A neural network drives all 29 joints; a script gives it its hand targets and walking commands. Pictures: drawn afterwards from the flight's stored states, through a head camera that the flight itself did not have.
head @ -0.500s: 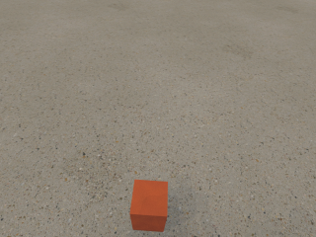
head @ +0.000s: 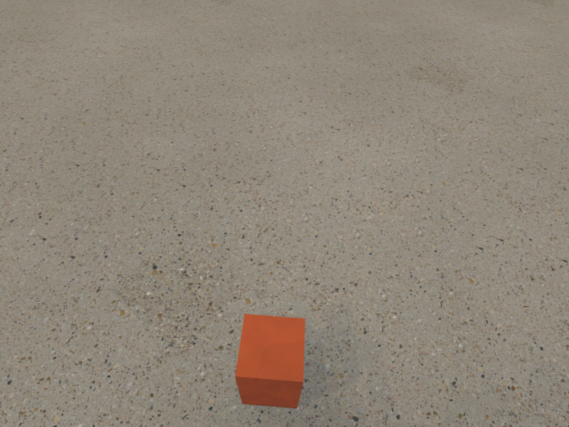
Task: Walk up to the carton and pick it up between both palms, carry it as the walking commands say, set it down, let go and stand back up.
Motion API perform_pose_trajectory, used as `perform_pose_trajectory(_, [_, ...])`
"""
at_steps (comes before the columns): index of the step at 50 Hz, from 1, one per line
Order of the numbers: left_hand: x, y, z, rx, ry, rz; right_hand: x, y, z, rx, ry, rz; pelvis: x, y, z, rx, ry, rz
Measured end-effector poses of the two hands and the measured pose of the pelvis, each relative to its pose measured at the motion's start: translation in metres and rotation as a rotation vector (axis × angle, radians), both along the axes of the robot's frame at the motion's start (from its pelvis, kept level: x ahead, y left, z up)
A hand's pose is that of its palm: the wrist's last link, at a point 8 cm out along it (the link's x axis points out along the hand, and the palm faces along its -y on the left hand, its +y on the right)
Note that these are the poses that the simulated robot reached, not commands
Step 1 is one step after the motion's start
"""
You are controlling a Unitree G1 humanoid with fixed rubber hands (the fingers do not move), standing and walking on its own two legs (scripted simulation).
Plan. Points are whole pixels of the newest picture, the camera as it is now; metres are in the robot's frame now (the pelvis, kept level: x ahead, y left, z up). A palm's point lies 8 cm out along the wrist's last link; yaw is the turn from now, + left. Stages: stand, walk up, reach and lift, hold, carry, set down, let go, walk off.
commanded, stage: reach and lift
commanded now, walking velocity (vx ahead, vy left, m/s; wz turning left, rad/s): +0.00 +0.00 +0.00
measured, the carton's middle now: (272, 363) +0.43 +0.03 -0.62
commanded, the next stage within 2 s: none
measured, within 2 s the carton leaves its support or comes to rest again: neither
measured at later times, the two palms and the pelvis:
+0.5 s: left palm out of the picture +0.16 +0.22 -0.15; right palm out of the picture +0.16 -0.20 -0.14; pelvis -0.03 +0.01 -0.04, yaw +0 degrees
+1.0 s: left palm (170, 359) +0.29 +0.21 -0.18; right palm (383, 370) +0.28 -0.17 -0.17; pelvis -0.08 +0.01 -0.08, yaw +0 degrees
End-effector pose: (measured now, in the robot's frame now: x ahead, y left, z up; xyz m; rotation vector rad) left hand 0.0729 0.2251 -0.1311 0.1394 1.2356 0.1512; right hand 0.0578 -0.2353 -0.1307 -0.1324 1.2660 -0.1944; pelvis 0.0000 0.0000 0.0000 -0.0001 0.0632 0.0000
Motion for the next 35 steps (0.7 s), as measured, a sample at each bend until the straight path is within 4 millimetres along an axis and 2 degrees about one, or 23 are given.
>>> perform_pose_trajectory(2, [0.046,0.006,0.005,0.009,-0.044,-0.026,0.054,-0.005,0.006,-0.008,-0.064,0.042,-0.006,0.0,-0.007,0.005,0.02,0.006])
perform_pose_trajectory(4, [0.078,0.01,0.013,0.018,-0.029,-0.039,0.096,-0.006,0.015,-0.013,-0.074,0.065,-0.009,0.001,-0.011,0.006,0.039,0.01])
perform_pose_trajectory(5, [0.089,0.011,0.016,0.019,-0.013,-0.034,0.11,-0.005,0.019,-0.009,-0.067,0.07,-0.009,0.002,-0.012,0.006,0.052,0.01])
perform_pose_trajectory(7, [0.097,0.011,0.02,0.017,0.029,-0.024,0.123,0.002,0.023,0.016,-0.037,0.064,-0.005,0.002,-0.011,0.001,0.084,0.015])
perform_pose_trajectory(9, [0.093,0.008,0.021,-0.002,0.068,-0.017,0.12,0.012,0.022,0.055,0.002,0.044,0.0,0.003,-0.009,-0.003,0.111,0.017])
perform_pose_trajectory(12, [0.078,0.0,0.016,-0.034,0.105,-0.008,0.103,0.027,0.016,0.089,0.038,0.022,0.005,0.003,-0.006,-0.005,0.138,0.014])
perform_pose_trajectory(16, [0.069,-0.003,0.004,-0.042,0.091,-0.015,0.09,0.036,0.005,0.092,0.025,0.013,0.002,0.005,-0.012,-0.007,0.178,0.013])
perform_pose_trajectory(29, [0.096,0.001,-0.022,-0.033,-0.125,-0.069,0.106,0.034,-0.019,0.055,-0.172,0.054,-0.045,0.009,-0.045,-0.005,0.226,0.003])
perform_pose_trajectory(35, [0.118,0.003,-0.029,-0.029,-0.167,-0.083,0.125,0.038,-0.03,0.057,-0.214,0.057,-0.067,0.011,-0.058,-0.007,0.203,0.004])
